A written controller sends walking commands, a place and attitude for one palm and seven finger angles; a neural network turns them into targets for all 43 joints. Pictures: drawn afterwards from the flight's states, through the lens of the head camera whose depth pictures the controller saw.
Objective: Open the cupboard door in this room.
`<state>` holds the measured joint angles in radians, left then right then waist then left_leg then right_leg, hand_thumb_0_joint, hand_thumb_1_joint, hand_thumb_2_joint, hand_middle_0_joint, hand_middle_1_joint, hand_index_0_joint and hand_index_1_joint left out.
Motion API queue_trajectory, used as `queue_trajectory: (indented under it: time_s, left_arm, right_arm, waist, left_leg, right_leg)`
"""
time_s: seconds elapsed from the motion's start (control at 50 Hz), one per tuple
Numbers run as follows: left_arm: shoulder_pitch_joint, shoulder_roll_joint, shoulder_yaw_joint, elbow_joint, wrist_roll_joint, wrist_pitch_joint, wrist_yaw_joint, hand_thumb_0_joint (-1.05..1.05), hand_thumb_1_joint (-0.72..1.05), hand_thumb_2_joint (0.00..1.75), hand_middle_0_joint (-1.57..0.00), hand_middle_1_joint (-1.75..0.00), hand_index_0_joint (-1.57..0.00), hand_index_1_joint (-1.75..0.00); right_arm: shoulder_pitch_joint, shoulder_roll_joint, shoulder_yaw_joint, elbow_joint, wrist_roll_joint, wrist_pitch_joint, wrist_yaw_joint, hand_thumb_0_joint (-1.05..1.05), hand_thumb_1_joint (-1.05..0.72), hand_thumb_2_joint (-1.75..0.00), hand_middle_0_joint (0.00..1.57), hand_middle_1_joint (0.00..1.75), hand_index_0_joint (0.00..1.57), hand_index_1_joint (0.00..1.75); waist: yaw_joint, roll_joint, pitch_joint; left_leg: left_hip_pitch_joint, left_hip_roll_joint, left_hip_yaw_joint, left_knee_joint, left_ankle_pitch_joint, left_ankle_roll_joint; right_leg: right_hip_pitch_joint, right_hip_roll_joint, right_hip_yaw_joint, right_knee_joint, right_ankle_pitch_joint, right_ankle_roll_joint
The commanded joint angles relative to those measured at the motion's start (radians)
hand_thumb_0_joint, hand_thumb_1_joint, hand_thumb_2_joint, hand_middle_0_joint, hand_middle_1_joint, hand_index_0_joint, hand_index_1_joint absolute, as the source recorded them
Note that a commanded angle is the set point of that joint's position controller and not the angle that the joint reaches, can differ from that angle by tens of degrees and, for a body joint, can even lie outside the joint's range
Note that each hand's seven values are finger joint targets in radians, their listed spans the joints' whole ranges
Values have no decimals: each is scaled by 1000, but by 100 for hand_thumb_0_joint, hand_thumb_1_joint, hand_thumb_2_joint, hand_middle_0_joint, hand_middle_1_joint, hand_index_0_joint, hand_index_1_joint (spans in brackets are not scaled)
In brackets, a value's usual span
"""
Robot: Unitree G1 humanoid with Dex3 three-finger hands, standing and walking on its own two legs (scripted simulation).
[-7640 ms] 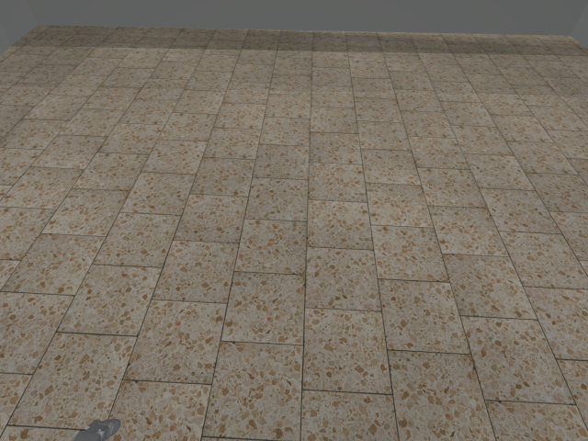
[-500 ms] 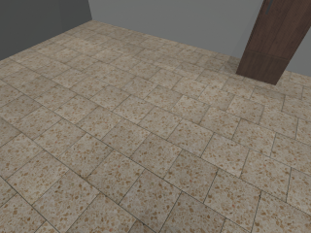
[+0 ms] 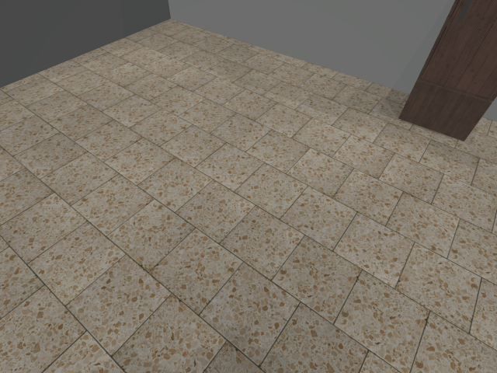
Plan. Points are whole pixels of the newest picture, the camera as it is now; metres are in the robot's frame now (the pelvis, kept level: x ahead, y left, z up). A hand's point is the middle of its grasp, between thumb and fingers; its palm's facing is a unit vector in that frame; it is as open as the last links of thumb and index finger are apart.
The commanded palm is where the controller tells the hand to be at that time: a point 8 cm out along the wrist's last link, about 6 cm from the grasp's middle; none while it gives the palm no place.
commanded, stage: turn or walk to find it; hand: left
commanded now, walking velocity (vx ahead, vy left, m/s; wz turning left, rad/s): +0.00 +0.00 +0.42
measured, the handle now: (466, 6) +1.87 -1.01 -0.02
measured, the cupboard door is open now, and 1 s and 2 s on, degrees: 0 0 0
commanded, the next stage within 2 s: stand and wait in 0.08 s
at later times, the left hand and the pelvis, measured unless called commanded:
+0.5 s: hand out of the picture +0.00 +0.16 -0.18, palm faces +0.06 -0.98 -0.18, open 7.3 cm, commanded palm none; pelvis +0.01 -0.01 +0.00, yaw +1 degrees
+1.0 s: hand out of the picture +0.07 +0.16 -0.17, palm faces -0.12 -0.95 -0.29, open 7.3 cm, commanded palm none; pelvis -0.01 -0.04 -0.01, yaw -10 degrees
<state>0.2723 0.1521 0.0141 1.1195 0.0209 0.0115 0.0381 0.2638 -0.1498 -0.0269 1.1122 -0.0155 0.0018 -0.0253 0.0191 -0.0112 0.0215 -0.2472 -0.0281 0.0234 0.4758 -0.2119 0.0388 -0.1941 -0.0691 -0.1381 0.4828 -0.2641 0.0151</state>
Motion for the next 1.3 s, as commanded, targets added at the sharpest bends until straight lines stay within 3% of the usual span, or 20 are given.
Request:
queue_trajectory:
  time_s: [0.0, 0.16, 0.32, 0.46, 0.58, 0.66, 0.72, 0.78, 0.84, 0.88, 0.92, 0.96, 0.98, 1.0, 1.02, 1.06, 1.08, 1.1, 1.16, 1.28]
  left_arm:
    - [78, 80, 12, -12, -7, -14, 2, 0, 90, 90, -20, -30, -20, -30]
    - [45, 110, 27, -40, -6, -12, 3, 0, 90, 90, -20, -30, -20, -30]
    - [59, 100, 14, -22, -12, -20, 0, 0, 90, 90, -20, -30, -20, -30]
    - [69, 98, 8, -7, -13, -25, 0, 0, 90, 90, -20, -30, -20, -30]
    - [47, 103, 23, -15, -10, -7, -6, 0, 90, 90, -20, -30, -20, -30]
    - [23, 123, 44, -45, -6, 8, -14, 0, 90, 90, -20, -30, -20, -30]
    - [10, 128, 58, -71, -3, 13, -20, 0, 90, 90, -20, -30, -20, -30]
    - [4, 116, 63, -97, -2, 16, -27, 0, 90, 90, -20, -30, -20, -30]
    - [-19, 94, 67, -131, 3, 25, -35, 0, 90, 90, -20, -30, -20, -30]
    - [-36, 90, 70, -151, 4, 27, -37, 0, 90, 90, -20, -30, -20, -30]
    - [-3, 81, 69, -151, 2, 20, -41, 0, 90, 90, -20, -30, -20, -30]
    - [92, 103, 74, -128, 3, 9, -42, 0, 90, 90, -20, -30, -20, -30]
    - [107, 200, 86, -126, 16, -4, -34, 0, 90, 90, -20, -30, -20, -30]
    - [119, 273, 94, -130, 6, -6, -23, 0, 90, 90, -20, -30, -20, -30]
    - [106, 258, 87, -139, -1, -1, -19, 0, 90, 90, -20, -30, -20, -30]
    - [11, 225, 91, -171, -1, -1, -15, 0, 90, 90, -20, -30, -20, -30]
    - [-15, 205, 78, -177, -3, -5, -18, 0, 90, 90, -20, -30, -20, -30]
    - [-25, 187, 70, -178, -3, -13, -19, 0, 90, 90, -20, -30, -20, -30]
    - [1, 162, 55, -163, -5, -30, -13, 0, 90, 90, -20, -30, -20, -30]
    - [67, 162, 41, -116, 0, -37, -7, 0, 90, 90, -20, -30, -20, -30]
  right_arm:
    - [41, -106, -10, -38, 7, -14, -4, 0, -90, -90, 20, 30, 20, 30]
    - [38, -94, -10, -58, 0, 2, 5, 0, -90, -90, 20, 30, 20, 30]
    - [37, -103, 2, -33, 4, -12, 1, 0, -90, -90, 20, 30, 20, 30]
    - [46, -102, 5, -13, 7, -17, -3, 0, -90, -90, 20, 30, 20, 30]
    - [58, -102, -4, -5, 6, -7, -17, 0, -90, -90, 20, 30, 20, 30]
    - [33, -119, -20, -35, 2, 3, -20, 0, -90, -90, 20, 30, 20, 30]
    - [24, -136, -32, -60, 0, 2, -22, 0, -90, -90, 20, 30, 20, 30]
    - [17, -173, -46, -84, 0, -3, -24, 0, -90, -90, 20, 30, 20, 30]
    - [23, -204, -62, -99, -2, -12, -27, 0, -90, -90, 20, 30, 20, 30]
    - [9, -205, -66, -108, -8, -13, -25, 0, -90, -90, 20, 30, 20, 30]
    - [-33, -210, -69, -121, -12, -10, -21, 0, -90, -90, 20, 30, 20, 30]
    - [-74, -212, -71, -141, -6, -2, -16, 0, -90, -90, 20, 30, 20, 30]
    - [-60, -153, -64, -159, 3, 6, -10, 0, -90, -90, 20, 30, 20, 30]
    - [-129, -118, -49, -206, -1, 12, -5, 0, -90, -90, 20, 30, 20, 30]
    - [-131, -146, -56, -204, 1, 26, -8, 0, -90, -90, 20, 30, 20, 30]
    - [-127, -145, -59, -184, -5, 33, -2, 0, -90, -90, 20, 30, 20, 30]
    - [-121, -153, -59, -164, -8, 32, 4, 0, -90, -90, 20, 30, 20, 30]
    - [-84, -144, -57, -145, -10, 32, 8, 0, -90, -90, 20, 30, 20, 30]
    - [-31, -130, -47, -104, -7, 33, 7, 0, -90, -90, 20, 30, 20, 30]
    - [-80, -127, -29, -104, 3, 32, -4, 0, -90, -90, 20, 30, 20, 30]
  waist:
    - [-5, 38, 32]
    - [-19, -45, 36]
    - [-10, 39, 24]
    - [-10, 31, 40]
    - [-21, 24, 63]
    - [-22, 13, 76]
    - [-22, 34, 51]
    - [-20, 134, 7]
    - [-31, 215, -33]
    - [-30, 184, -27]
    - [-3, 165, -34]
    - [45, 66, -62]
    - [45, -222, -32]
    - [59, -368, 15]
    - [51, -247, 5]
    - [18, -161, 52]
    - [4, -104, 65]
    - [-11, -88, 33]
    - [-17, -79, -43]
    - [7, -96, -34]
  left_leg:
    - [-44, 147, -162, -148, 74, 8]
    - [-49, 94, -94, -42, 41, -20]
    - [-25, 124, -131, -94, 128, -12]
    - [-4, 124, -115, -108, 144, -16]
    - [19, 145, -71, -75, 107, -16]
    - [-9, 165, -53, -51, 9, -14]
    - [-17, 192, -66, -60, -33, -4]
    - [22, 277, -139, -119, -27, 40]
    - [77, 395, -206, -167, 141, 137]
    - [91, 419, -175, -137, 258, 159]
    - [56, 386, -89, -71, 317, 122]
    - [-25, 313, 12, 103, 206, 36]
    - [-210, 188, 113, 324, -87, -54]
    - [-348, 92, 76, 501, -367, -92]
    - [-305, 109, -16, 592, -355, -83]
    - [-342, 120, -43, 675, -246, -83]
    - [-334, 123, -49, 687, -183, -86]
    - [-325, 114, -50, 680, -137, -88]
    - [-279, 97, -55, 631, -83, -94]
    - [-216, 94, -45, 424, -148, -103]
  right_leg:
    - [30, -69, 80, -80, 66, -10]
    - [-29, -130, 117, -135, -63, -44]
    - [24, -86, 86, -111, 28, -24]
    - [43, -87, 84, -138, 55, -27]
    - [-8, -74, 127, -129, 80, -37]
    - [-70, -66, 165, -99, 31, -48]
    - [-92, -44, 178, -47, 27, -49]
    - [-131, 13, 131, 96, 42, -29]
    - [-206, 41, 98, 368, -223, -9]
    - [-236, 25, 110, 409, -281, -7]
    - [-147, 23, 91, 282, -204, -5]
    - [25, 19, 87, 10, 47, -4]
    - [116, -161, 348, -171, 227, -51]
    - [71, -325, 585, -195, 497, -138]
    - [11, -331, 519, -192, 430, -198]
    - [-28, -247, 506, -222, 168, -184]
    - [-37, -210, 445, -218, 141, -162]
    - [-4, -180, 391, -206, 180, -139]
    - [86, -138, 297, -179, 327, -86]
    - [140, -153, 299, -153, 566, -97]
